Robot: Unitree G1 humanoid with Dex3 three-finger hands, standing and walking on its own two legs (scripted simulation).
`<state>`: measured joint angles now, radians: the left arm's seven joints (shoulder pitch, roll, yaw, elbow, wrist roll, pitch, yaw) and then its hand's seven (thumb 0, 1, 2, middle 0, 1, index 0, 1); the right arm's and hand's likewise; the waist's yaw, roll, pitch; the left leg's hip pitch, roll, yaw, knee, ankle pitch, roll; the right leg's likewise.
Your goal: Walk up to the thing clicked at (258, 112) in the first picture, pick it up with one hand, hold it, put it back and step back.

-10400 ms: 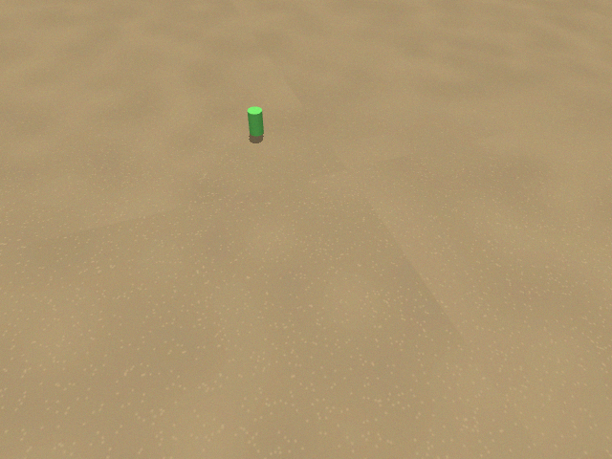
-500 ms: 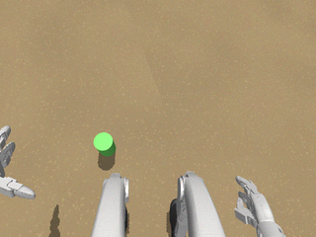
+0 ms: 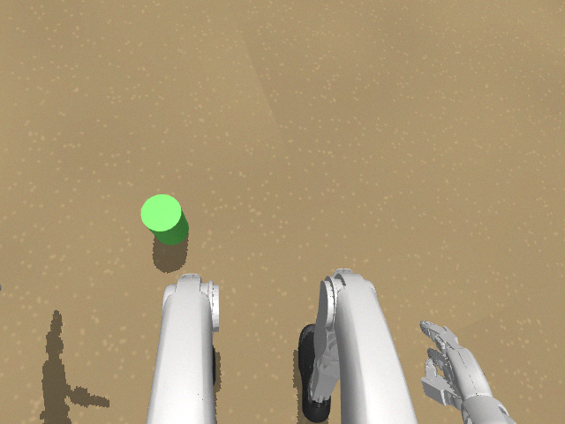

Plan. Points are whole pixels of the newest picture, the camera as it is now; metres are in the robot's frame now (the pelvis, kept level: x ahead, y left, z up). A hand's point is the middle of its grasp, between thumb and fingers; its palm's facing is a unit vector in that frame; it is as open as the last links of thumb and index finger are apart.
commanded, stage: go down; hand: left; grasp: from the side
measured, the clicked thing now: (167, 221) +0.46 +0.22 -0.39
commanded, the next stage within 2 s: approach in 1.04 s
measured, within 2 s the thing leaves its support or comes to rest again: neither
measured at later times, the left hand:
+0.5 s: hand out of the picture +0.37 +0.40 -0.06, palm faces +0.15 -0.98 -0.11, open 17.3 cm
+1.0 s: hand out of the picture +0.38 +0.41 -0.08, palm faces +0.16 -0.98 -0.09, open 17.4 cm
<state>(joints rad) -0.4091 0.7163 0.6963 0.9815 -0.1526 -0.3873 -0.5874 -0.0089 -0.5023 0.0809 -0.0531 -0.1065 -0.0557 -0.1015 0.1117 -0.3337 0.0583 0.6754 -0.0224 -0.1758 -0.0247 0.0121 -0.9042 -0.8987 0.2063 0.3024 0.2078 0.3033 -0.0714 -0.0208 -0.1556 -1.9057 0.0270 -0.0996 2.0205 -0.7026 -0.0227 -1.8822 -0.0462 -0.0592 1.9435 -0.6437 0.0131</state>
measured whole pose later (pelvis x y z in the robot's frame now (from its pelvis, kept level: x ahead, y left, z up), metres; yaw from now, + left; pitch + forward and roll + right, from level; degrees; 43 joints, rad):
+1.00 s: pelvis -0.02 +0.01 -0.08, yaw -2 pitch +32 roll -7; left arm -0.58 0.87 0.79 1.08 -0.18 -0.39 -0.71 -0.01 -0.51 0.09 -0.04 -0.08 -0.03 -0.09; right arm 0.11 -0.36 0.11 0.68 -0.04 -0.18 -0.01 0.01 -0.91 -0.90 0.21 0.30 0.21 0.30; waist -0.10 -0.03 -0.10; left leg -2.12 0.01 -0.12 2.27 -0.70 -0.01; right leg -2.08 -0.05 -0.06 2.17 -0.64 0.03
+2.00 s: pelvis -0.03 +0.02 -0.17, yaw -9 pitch +15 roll -15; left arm -0.62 0.81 0.67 1.43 -0.17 -0.98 -0.39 -0.01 -0.60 0.02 -0.06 -0.09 -0.06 -0.09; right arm -0.12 -0.39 0.43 0.61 -0.29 -0.07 0.10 0.01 -0.94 -0.91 0.21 0.30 0.21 0.30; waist -0.25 -0.23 0.24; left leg -2.22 0.00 -0.31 2.64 -0.72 -0.02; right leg -2.11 0.01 -0.18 2.39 -0.58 0.06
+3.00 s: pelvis -0.03 +0.03 -0.17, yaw -12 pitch +12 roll -20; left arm -0.67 0.86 0.45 1.53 -0.05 -1.16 0.04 0.00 0.08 0.46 -0.39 -0.41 -0.41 -0.42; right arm -0.19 -0.37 0.54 0.56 -0.39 0.01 0.16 0.00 -0.89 -0.90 0.21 0.30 0.21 0.30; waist -0.27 -0.29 0.31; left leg -2.20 0.00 -0.39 2.68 -0.73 0.00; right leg -2.06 0.04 -0.24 2.36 -0.56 0.08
